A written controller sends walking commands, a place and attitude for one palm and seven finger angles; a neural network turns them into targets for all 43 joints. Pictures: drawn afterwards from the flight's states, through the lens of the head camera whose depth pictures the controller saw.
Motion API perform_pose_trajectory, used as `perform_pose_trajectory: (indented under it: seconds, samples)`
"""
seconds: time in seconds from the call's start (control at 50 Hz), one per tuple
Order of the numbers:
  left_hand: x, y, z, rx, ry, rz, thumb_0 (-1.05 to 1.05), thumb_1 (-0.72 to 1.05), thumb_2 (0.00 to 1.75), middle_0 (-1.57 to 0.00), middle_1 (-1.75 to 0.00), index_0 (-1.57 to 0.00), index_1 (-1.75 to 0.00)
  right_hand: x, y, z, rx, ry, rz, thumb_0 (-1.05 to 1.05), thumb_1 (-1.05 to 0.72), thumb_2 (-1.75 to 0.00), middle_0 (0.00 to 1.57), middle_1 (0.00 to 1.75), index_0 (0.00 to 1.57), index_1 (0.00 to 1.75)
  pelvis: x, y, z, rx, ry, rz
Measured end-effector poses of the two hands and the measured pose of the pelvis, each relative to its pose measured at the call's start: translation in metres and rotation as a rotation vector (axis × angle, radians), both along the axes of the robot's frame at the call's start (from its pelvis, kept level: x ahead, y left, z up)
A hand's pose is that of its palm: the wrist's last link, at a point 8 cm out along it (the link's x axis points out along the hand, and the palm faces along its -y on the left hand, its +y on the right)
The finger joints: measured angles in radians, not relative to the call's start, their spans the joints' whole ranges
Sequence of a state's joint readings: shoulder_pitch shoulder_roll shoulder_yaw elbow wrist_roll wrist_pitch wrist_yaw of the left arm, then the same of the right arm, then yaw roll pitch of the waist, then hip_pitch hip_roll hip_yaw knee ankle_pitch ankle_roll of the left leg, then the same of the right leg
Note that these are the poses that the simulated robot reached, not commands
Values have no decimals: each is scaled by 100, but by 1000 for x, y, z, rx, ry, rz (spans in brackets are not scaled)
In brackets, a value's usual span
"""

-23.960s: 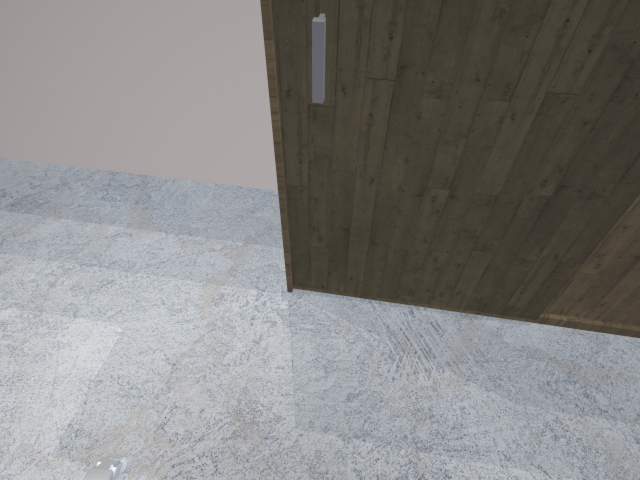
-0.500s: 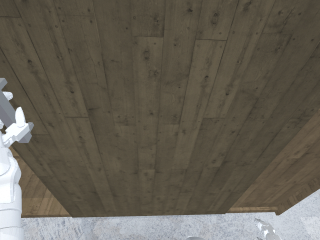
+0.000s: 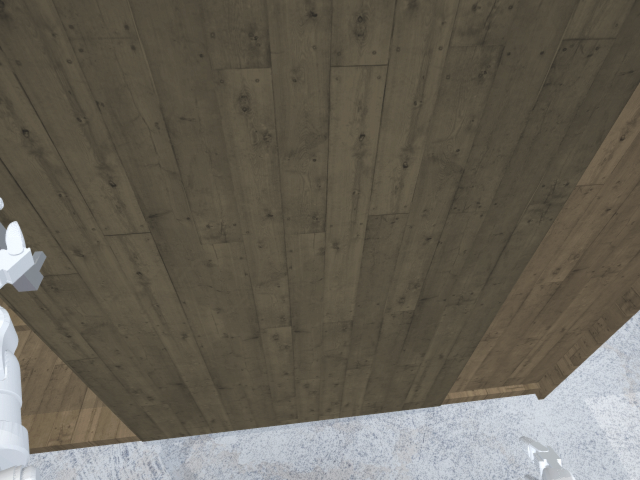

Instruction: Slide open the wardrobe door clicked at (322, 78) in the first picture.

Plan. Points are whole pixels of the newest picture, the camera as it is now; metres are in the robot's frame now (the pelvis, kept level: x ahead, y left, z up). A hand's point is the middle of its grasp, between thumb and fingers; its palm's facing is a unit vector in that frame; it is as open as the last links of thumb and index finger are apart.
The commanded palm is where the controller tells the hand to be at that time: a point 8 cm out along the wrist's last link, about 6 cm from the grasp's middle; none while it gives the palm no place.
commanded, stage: stop walking and hold the door there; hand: left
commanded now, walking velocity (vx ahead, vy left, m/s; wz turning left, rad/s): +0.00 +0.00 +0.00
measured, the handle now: (3, 231) +0.36 +0.41 +0.14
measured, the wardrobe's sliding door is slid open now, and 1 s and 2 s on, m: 0.51 0.51 0.51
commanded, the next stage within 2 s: loosen the grip on the handle in 1.98 s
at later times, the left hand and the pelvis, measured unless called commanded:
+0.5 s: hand (14, 255) +0.32 +0.38 +0.13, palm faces +0.57 -0.77 -0.27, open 6.1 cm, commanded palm +0.27 +0.41 +0.12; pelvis -0.02 +0.04 -0.01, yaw +3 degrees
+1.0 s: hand (7, 260) +0.32 +0.39 +0.13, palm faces +0.37 -0.90 -0.24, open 5.9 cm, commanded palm +0.28 +0.42 +0.12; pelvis -0.10 +0.13 +0.00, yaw +6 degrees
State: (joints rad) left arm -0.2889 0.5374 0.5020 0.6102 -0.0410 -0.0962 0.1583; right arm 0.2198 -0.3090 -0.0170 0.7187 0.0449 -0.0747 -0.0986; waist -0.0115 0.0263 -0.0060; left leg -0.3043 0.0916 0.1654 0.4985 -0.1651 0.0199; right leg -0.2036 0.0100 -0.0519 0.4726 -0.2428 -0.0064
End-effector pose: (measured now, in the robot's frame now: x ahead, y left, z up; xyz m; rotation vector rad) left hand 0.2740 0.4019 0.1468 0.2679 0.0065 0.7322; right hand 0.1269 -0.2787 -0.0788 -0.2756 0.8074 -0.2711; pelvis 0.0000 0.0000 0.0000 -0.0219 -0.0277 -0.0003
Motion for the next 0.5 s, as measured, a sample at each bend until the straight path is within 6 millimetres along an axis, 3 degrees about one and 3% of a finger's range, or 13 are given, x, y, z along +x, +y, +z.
perform_pose_trajectory:
  seconds: [0.12, 0.34, 0.5]
  samples:
    - [0, 1, 0, 2, 1, -10, -12, 66, 77, -39, -133, -25, -136, -15, -6, 0, -24, 23, -17, 1, -90, -90, 20, 30, 20, 30, -4, 4, 1, 4, 3, 7]
    - [0, 2, 0, 11, 5, -14, -13, 64, 79, -40, -133, -26, -137, -27, 24, -27, 62, 111, 14, 1, -90, -90, 20, 30, 20, 30, -5, 8, -1, -1, 3, 16]
    - [2, 11, -2, 46, -7, -117, -14, 62, 81, -43, -137, -32, -138, -15, 48, -32, 43, 118, 40, 1, -90, -90, 20, 30, 20, 30, -16, 42, -8, 20, -6, 57]
